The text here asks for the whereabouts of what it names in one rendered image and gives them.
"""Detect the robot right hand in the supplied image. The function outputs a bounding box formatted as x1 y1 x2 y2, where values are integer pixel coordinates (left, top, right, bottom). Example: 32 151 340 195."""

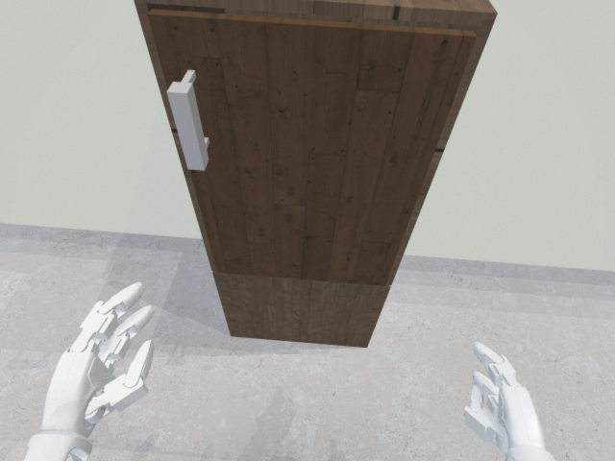
465 342 546 456

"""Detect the handle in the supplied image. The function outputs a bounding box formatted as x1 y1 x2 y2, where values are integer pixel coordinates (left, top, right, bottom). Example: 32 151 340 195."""
167 70 209 171

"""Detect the robot left forearm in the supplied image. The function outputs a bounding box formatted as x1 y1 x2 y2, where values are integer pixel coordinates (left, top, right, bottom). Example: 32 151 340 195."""
22 430 92 461

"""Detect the cupboard door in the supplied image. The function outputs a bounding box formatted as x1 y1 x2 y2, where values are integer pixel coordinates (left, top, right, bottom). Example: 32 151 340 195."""
147 9 477 286

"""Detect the robot left hand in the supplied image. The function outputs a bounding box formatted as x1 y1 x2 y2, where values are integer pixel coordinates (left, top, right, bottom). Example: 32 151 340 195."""
41 282 154 438

